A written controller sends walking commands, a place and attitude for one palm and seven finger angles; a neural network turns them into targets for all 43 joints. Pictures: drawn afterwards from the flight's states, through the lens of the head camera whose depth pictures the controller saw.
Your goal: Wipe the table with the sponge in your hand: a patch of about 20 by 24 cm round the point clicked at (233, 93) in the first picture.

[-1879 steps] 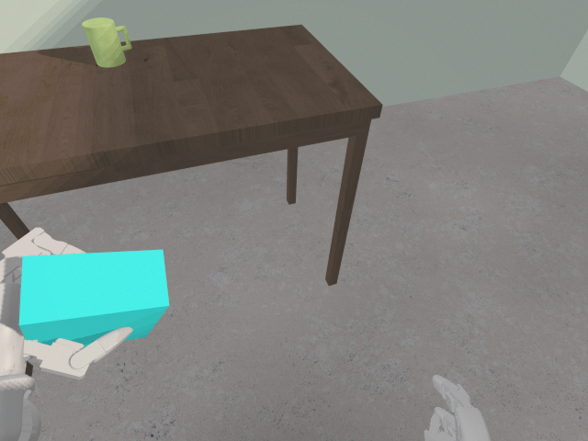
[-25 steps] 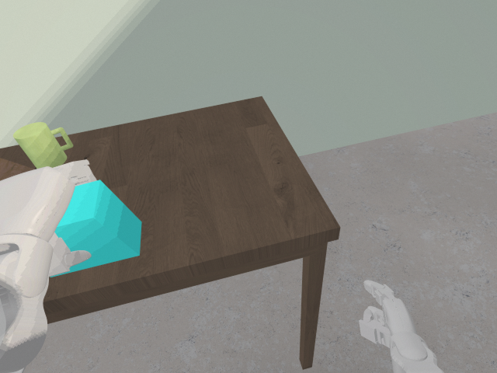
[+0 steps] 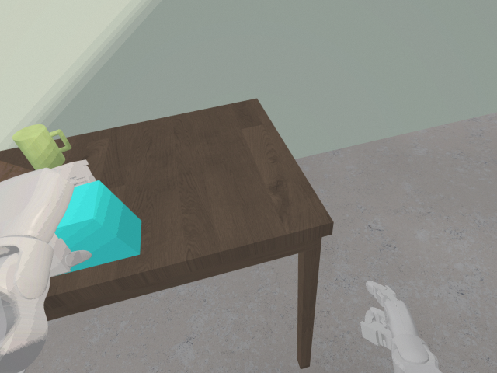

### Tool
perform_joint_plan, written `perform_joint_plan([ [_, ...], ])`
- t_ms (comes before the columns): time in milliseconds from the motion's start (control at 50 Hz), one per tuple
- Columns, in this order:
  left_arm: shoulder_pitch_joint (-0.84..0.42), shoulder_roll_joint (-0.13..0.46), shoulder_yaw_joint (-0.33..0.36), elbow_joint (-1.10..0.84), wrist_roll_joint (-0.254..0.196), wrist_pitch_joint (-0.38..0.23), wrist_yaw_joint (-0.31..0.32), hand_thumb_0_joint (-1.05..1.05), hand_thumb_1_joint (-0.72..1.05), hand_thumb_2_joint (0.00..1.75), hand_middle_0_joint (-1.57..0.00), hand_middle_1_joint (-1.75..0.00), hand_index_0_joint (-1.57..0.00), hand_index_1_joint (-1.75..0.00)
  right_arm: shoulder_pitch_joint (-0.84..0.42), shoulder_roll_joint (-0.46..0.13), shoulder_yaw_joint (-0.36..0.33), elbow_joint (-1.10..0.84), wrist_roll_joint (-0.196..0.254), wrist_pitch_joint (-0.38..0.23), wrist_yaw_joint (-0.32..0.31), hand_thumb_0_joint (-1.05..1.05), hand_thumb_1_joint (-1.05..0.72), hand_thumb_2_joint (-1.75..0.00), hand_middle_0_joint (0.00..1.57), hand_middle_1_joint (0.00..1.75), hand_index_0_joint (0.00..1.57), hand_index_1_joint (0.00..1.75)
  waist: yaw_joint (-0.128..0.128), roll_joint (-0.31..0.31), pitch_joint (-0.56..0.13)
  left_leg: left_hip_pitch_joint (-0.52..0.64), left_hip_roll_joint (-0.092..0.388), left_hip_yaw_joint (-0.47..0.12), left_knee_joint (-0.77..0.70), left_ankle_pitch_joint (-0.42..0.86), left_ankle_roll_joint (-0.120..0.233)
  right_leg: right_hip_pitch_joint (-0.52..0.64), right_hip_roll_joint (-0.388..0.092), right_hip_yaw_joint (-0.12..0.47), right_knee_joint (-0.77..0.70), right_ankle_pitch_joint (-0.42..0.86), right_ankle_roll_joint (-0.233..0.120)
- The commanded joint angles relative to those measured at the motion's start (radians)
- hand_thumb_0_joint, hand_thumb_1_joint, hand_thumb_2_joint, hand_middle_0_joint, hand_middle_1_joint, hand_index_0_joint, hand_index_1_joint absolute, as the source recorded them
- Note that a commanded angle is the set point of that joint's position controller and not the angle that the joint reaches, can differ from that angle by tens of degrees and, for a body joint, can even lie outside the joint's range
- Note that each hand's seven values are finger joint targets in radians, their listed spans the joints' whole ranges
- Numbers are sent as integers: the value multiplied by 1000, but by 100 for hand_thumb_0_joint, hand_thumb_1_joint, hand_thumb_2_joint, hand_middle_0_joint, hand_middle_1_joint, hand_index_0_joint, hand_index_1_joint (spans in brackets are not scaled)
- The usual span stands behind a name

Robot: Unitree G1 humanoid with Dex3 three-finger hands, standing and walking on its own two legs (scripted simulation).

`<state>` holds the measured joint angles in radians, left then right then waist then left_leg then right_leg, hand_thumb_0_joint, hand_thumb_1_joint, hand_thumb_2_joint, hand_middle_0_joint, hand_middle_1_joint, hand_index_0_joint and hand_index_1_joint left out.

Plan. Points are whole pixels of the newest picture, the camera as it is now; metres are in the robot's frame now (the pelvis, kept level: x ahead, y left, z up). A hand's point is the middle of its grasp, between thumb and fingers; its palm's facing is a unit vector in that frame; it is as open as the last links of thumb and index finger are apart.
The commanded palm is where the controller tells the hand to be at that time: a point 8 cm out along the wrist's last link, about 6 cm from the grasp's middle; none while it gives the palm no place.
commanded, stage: step back with the hand held close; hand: left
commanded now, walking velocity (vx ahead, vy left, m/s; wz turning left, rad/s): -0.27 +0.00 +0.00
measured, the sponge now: (82, 237) +0.21 +0.28 +0.17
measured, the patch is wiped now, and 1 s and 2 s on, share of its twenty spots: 1.00 1.00 1.00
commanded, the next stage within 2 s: stop stepping back and stand still in 1.32 s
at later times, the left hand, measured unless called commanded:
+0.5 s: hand (74, 210) +0.20 +0.25 +0.24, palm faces +0.49 -0.77 -0.41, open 9.8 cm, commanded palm +0.13 +0.29 +0.26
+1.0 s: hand (6, 290) +0.10 +0.26 +0.23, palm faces +0.51 -0.81 -0.29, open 9.8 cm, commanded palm +0.02 +0.31 +0.26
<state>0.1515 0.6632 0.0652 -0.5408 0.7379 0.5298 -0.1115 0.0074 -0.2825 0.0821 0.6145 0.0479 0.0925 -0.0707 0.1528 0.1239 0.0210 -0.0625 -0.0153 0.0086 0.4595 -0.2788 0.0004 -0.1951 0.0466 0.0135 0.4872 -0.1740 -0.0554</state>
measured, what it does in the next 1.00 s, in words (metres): walks backwards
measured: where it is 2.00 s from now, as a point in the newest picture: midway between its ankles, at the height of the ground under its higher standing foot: outside the picture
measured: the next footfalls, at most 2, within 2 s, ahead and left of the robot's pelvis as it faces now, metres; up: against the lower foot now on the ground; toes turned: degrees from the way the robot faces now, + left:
right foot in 1.24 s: -0.20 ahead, -0.13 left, +0.00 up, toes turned +3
left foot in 1.48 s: -0.16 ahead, +0.10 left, +0.00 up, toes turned +0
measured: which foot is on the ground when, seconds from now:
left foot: down 0.00-1.00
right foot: down 0.00-0.98, up 1.00-1.00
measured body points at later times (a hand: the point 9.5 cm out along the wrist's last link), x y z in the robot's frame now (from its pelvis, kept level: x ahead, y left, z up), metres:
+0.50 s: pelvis -0.02 +0.01 -0.01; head -0.02 -0.01 +0.44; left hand +0.17 +0.29 +0.26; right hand +0.12 -0.25 -0.12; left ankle -0.01 +0.12 -0.74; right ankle +0.06 -0.08 -0.74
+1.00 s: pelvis -0.11 +0.02 -0.02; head -0.11 +0.03 +0.43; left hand +0.07 +0.30 +0.24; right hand +0.09 -0.21 -0.10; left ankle -0.06 +0.14 -0.74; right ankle +0.04 -0.08 -0.73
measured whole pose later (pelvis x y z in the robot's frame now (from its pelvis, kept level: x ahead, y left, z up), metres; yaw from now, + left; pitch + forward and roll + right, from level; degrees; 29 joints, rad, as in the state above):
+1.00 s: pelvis -0.11 +0.02 -0.02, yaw +6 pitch +0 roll -1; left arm 0.24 0.41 0.39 -0.64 -0.04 -0.10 0.16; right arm 0.14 -0.22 0.01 0.60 0.01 0.06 -0.05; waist -0.04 -0.02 0.00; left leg -0.45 0.02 0.00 0.72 -0.31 0.03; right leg -0.53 0.00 -0.03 0.63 -0.18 -0.01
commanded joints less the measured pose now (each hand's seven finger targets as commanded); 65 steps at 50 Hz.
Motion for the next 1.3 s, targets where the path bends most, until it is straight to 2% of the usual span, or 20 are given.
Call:
perform_joint_plan([
  [0,-449,-5,335,-204,-694,-247,134,0,10,130,-120,-160,-120,-160,-31,-41,-55,-358,9,-78,15,0,-90,-90,20,30,20,30,-166,-242,142,-155,-7,-61,-3,-141,46,-183,-45,204,-275,-269,34],
  [20,-142,75,392,1,-727,-321,176,0,10,130,-120,-160,-120,-160,7,-78,-42,-254,-22,-85,12,0,-90,-90,20,30,20,30,-110,-363,-17,-128,-13,-64,67,-148,57,-192,-98,192,-260,-303,8],
  [60,-48,55,426,-169,-770,-404,204,0,10,130,-120,-160,-120,-160,37,-57,-64,-252,-16,-62,11,0,-90,-90,20,30,20,30,-124,-407,-109,-86,-11,-53,157,-85,53,-200,-190,188,-253,-259,-7],
  [140,76,46,493,-499,-805,-569,273,0,10,130,-120,-160,-120,-160,15,-75,-68,-249,-39,-71,-8,0,-90,-90,20,30,20,30,-118,147,-278,-122,99,-161,-35,174,48,-36,-156,93,31,85,1],
  [180,137,21,519,-520,-803,-608,294,0,10,130,-120,-160,-120,-160,22,-72,-80,-243,-43,-76,-7,0,-90,-90,20,30,20,30,-119,216,-257,-282,147,-207,-68,257,60,53,-97,29,120,134,37],
  [260,143,-9,530,-397,-808,-649,295,0,10,130,-120,-160,-120,-160,68,-76,-109,-194,-44,-69,-4,0,-90,-90,20,30,20,30,-148,-13,-244,-287,158,-188,27,411,42,32,-120,64,107,219,34],
  [380,131,-31,506,-171,-819,-666,279,0,10,130,-120,-160,-120,-160,103,-77,-134,-161,-19,-60,-6,0,-90,-90,20,30,20,30,-179,-201,-220,-269,95,-121,179,145,25,-70,-241,181,-27,256,-1],
  [540,162,8,526,-398,-798,-725,299,0,10,130,-120,-160,-120,-160,48,-76,-110,-199,-35,-85,-11,0,-90,-90,20,30,20,30,-153,-67,-156,-417,109,-186,0,-180,73,-116,-156,125,-50,-181,24],
  [660,89,-33,548,-372,-768,-752,311,0,10,130,-120,-160,-120,-160,94,-89,-136,-198,-42,-126,-18,0,-90,-90,20,30,20,30,-148,73,-196,-695,192,-238,-135,-273,115,179,-35,32,248,44,63],
  [760,-26,-72,491,-161,-784,-724,292,0,10,130,-120,-160,-120,-160,102,-82,-138,-163,-32,-121,-13,0,-90,-90,20,30,20,30,-165,-115,-80,-608,122,-173,40,-287,76,-66,-115,165,49,-75,25],
  [800,-73,-76,444,-129,-787,-701,288,0,10,130,-120,-160,-120,-160,91,-67,-134,-129,-31,-108,-2,0,-90,-90,20,30,20,30,-173,-242,-57,-424,61,-112,256,-238,41,-303,-250,332,-184,-264,-28],
  [840,-101,-77,395,-158,-786,-682,286,0,10,130,-120,-160,-120,-160,68,-33,-117,-107,-27,-86,13,0,-90,-90,20,30,20,30,-176,-324,-89,-252,38,-45,447,-156,25,-432,-350,331,-304,-385,-49],
  [920,-3,-25,446,-333,-787,-694,284,0,10,130,-120,-160,-120,-160,28,-47,-102,-161,-39,-69,9,0,-90,-90,20,30,20,30,-164,-127,-113,-262,105,-124,109,-223,64,-373,-242,152,-116,-298,-11],
  [960,18,-36,493,-444,-776,-726,299,0,10,130,-120,-160,-120,-160,11,-89,-117,-190,-57,-83,0,0,-90,-90,20,30,20,30,-156,225,-123,-575,301,-362,-206,-405,154,-141,-23,3,331,-196,62],
  [980,6,-17,527,-483,-764,-739,309,0,10,130,-120,-160,-120,-160,35,-58,-126,-206,-60,-110,1,0,-90,-90,20,30,20,30,-157,261,-176,-661,378,-384,-282,-324,188,-55,12,0,629,-202,80],
  [1040,63,-25,554,-478,-802,-733,310,0,10,130,-120,-160,-120,-160,73,-34,-161,-141,-55,-144,24,0,-90,-90,20,30,20,30,-154,61,-256,-381,351,-232,-146,13,156,-248,11,48,787,-308,81],
  [1160,-16,-138,434,-295,-821,-711,288,0,10,130,-120,-160,-120,-160,77,-36,-131,-85,-51,-214,28,0,-90,-90,20,30,20,30,-155,126,-226,-90,302,-148,-76,404,60,-169,-13,8,94,-251,68],
  [1200,-48,-116,426,-244,-803,-717,276,0,10,130,-120,-160,-120,-160,67,-39,-133,-82,-48,-211,21,0,-90,-90,20,30,20,30,-145,-11,-187,-111,236,-87,63,282,9,-140,-72,45,-205,31,40],
  [1240,-97,-40,437,-253,-796,-732,268,0,10,130,-120,-160,-120,-160,15,-4,-117,-118,-29,-196,10,0,-90,-90,20,30,20,30,-147,-370,-152,-352,74,33,378,-103,-44,-79,-333,314,-194,698,-38],
  [1280,-41,-39,445,-268,-800,-742,262,0,10,130,-120,-160,-120,-160,7,1,-128,-131,-17,-186,-5,0,-90,-90,20,30,20,30,-127,-410,-190,-484,46,-30,545,-179,-32,73,-339,226,-90,991,-1],
])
